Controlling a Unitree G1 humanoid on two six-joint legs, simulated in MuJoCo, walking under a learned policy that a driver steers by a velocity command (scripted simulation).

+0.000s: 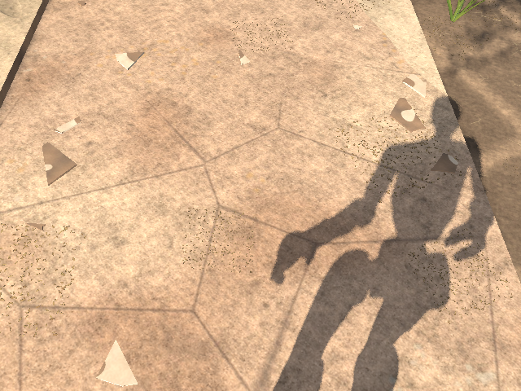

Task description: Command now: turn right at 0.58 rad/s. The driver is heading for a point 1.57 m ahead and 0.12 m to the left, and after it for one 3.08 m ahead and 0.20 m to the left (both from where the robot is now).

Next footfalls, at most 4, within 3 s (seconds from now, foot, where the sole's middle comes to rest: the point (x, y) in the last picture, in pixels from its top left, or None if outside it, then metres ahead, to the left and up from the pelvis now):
0.38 right None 0.00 -0.11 -0.77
0.74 left None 0.02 0.09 -0.77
2.08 left None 0.40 -0.05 -0.77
2.62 right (353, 303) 0.71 -0.24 -0.77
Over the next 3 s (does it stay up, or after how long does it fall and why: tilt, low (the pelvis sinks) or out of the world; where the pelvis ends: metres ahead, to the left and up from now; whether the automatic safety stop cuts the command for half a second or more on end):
stays up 0.71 -0.13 0.01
